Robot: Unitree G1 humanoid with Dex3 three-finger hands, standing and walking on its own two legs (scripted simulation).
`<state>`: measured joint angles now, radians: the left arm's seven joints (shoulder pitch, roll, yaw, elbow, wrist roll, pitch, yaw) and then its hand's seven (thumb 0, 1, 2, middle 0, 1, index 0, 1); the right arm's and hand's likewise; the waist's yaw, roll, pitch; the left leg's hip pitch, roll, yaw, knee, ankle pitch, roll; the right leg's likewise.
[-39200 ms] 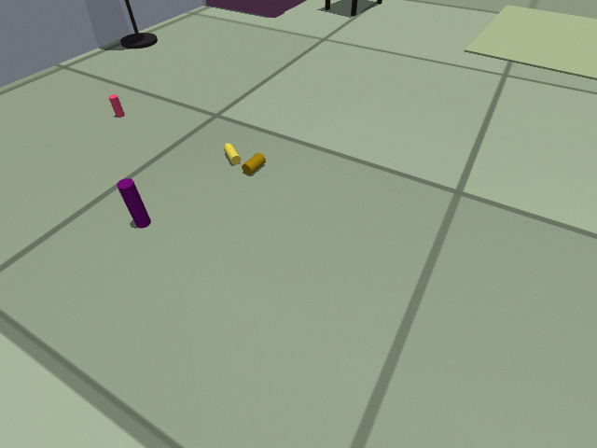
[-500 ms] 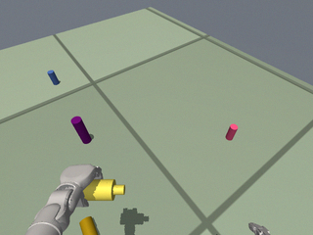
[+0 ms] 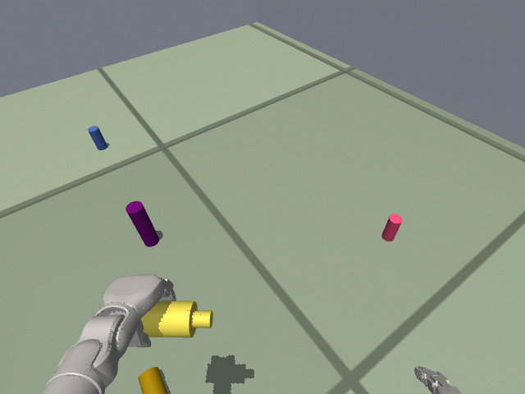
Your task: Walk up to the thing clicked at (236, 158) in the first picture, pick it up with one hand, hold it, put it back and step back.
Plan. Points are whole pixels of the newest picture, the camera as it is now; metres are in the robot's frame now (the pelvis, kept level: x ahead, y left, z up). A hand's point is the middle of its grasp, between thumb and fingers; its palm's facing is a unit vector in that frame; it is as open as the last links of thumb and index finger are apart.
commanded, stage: hold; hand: left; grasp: from above
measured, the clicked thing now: (164, 318) +0.29 +0.19 -0.08
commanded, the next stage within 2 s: crouch in 0.80 s
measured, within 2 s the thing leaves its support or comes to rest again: neither
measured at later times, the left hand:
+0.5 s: hand (141, 323) +0.27 +0.22 -0.05, palm faces -0.51 -0.02 -0.86, open 8.8 cm
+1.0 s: hand (139, 321) +0.28 +0.22 -0.05, palm faces -0.50 -0.02 -0.87, open 8.8 cm
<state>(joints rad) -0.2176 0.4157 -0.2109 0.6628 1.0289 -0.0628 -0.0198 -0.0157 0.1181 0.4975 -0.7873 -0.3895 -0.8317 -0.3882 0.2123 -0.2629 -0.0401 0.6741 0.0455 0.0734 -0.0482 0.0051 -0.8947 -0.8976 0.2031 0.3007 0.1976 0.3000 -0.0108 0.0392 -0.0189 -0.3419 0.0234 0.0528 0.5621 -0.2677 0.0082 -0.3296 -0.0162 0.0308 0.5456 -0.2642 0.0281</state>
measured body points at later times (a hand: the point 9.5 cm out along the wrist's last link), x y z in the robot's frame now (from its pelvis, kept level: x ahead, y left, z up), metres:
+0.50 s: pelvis -0.01 +0.00 +0.00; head +0.01 -0.02 +0.45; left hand +0.30 +0.22 +0.00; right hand +0.13 -0.26 -0.11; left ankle +0.01 +0.11 -0.73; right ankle +0.01 -0.14 -0.73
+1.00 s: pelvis +0.00 +0.00 +0.00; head +0.02 -0.02 +0.45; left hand +0.30 +0.22 +0.00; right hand +0.14 -0.26 -0.11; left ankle +0.01 +0.11 -0.73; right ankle +0.01 -0.14 -0.73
